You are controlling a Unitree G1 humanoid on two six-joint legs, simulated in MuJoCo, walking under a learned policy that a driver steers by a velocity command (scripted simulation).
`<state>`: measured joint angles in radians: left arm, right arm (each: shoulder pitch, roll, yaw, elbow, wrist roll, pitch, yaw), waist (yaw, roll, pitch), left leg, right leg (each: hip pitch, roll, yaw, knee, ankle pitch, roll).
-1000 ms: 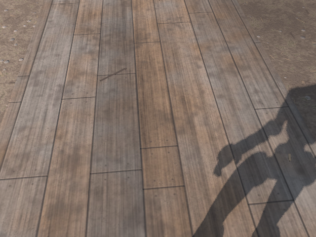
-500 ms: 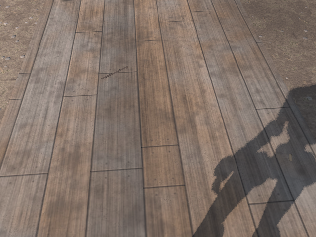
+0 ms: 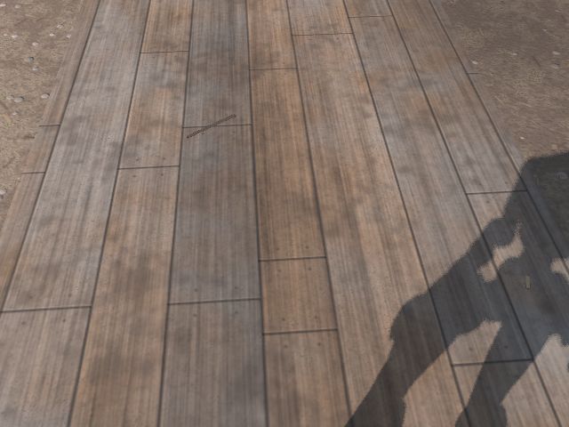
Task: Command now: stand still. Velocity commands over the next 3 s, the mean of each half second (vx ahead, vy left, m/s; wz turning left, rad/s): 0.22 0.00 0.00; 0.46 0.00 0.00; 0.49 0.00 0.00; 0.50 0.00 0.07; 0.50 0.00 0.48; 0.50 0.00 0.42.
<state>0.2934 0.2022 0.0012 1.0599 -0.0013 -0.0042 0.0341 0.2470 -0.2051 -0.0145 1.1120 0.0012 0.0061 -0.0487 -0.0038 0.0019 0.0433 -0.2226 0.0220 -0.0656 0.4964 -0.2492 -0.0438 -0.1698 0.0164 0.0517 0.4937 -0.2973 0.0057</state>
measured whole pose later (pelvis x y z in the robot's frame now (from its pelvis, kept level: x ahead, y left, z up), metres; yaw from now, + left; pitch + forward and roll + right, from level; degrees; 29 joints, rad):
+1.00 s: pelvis +0.37 -0.02 +0.01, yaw +0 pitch +0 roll -2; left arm 0.30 0.24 0.04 0.99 0.00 -0.10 -0.03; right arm 0.21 -0.27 -0.05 0.91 0.02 -0.09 -0.02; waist 0.03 0.04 0.02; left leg -0.63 0.13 -0.04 1.08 -0.21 0.03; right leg -0.14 0.08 -0.06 0.28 -0.15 -0.07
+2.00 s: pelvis +0.95 -0.02 +0.00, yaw +3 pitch +1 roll -1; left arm 0.16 0.24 0.06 0.91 0.00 -0.11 -0.02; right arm 0.31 -0.26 -0.06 0.96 0.04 -0.08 -0.01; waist 0.00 0.04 0.03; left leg -0.42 0.05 -0.05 1.17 -0.36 0.05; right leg -0.31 0.02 -0.11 0.44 -0.15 -0.06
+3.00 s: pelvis +1.51 +0.13 -0.01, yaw +30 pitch +2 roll -1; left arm 0.14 0.27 0.06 0.80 -0.01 -0.12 -0.04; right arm 0.33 -0.27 -0.06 0.79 0.02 -0.06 -0.01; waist -0.02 0.02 0.01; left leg -0.30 -0.06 -0.11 1.10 -0.46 0.04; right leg -0.39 0.06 0.01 0.52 -0.16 -0.04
